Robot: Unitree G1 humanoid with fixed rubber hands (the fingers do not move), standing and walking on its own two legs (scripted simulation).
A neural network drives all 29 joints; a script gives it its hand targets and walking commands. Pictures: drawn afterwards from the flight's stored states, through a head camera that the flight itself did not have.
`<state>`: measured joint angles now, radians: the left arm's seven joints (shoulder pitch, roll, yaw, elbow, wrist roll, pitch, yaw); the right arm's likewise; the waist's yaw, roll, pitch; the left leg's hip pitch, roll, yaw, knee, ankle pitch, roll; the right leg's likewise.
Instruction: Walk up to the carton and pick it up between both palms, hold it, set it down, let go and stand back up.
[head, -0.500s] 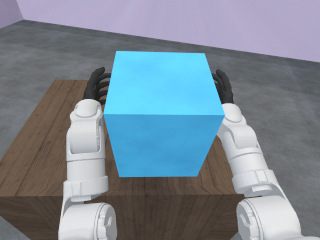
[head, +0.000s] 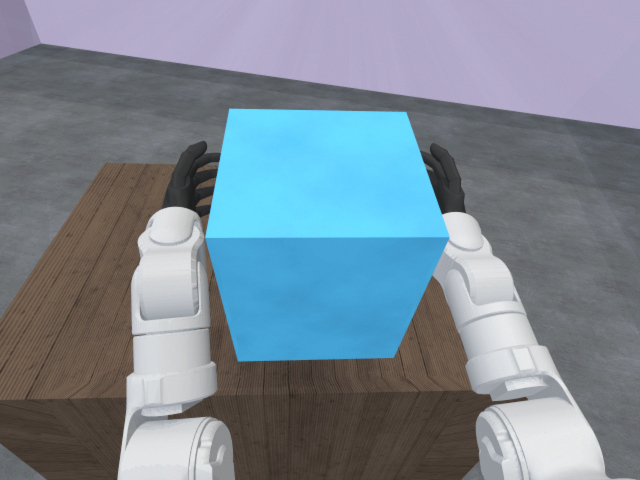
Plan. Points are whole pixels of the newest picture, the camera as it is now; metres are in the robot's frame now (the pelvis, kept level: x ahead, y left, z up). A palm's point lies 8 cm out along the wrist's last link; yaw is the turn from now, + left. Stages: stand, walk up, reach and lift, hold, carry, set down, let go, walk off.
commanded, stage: hold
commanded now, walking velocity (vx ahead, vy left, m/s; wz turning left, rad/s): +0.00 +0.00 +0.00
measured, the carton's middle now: (317, 242) +0.36 +0.00 +0.14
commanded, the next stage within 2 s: none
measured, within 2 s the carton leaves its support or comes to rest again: neither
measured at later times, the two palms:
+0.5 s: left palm (184, 208) +0.35 +0.15 +0.20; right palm (444, 211) +0.36 -0.15 +0.19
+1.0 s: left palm (183, 208) +0.35 +0.15 +0.20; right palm (443, 212) +0.36 -0.15 +0.19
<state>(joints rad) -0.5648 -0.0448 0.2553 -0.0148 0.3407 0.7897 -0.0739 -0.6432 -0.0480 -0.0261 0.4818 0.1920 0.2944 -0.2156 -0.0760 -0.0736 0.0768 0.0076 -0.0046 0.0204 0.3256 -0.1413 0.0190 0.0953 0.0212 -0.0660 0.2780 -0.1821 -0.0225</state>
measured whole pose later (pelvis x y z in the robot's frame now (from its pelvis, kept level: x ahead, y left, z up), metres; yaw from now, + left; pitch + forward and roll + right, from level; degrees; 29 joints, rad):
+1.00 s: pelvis +0.00 +0.00 +0.00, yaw +0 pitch -11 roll -1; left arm -0.60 -0.04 0.26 0.02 0.35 0.79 -0.07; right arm -0.66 -0.04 -0.06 0.51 0.17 0.28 -0.20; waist -0.07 -0.08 0.08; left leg -0.01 0.00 0.02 0.32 -0.13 0.02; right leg 0.08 0.02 -0.06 0.28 -0.18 -0.02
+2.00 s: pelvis +0.00 +0.00 +0.00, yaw +0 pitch -11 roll +0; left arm -0.58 -0.04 0.25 0.01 0.34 0.78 -0.07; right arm -0.65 -0.04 -0.04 0.49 0.18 0.30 -0.21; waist -0.07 -0.07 0.07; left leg 0.01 0.00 0.02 0.32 -0.14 0.02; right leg 0.09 0.02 -0.07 0.28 -0.18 -0.03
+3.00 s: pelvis +0.00 +0.00 +0.00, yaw +0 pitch -11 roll -1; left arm -0.60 -0.04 0.26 0.02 0.35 0.79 -0.07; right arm -0.66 -0.04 -0.05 0.51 0.17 0.29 -0.20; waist -0.07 -0.08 0.08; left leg -0.01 0.00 0.02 0.32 -0.13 0.02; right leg 0.08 0.02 -0.06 0.28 -0.18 -0.02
